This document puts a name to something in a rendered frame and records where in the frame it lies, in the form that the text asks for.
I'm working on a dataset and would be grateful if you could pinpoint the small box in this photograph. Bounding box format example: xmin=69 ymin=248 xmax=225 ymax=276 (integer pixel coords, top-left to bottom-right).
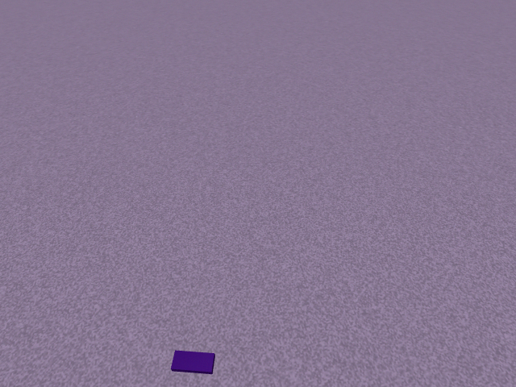
xmin=171 ymin=351 xmax=215 ymax=374

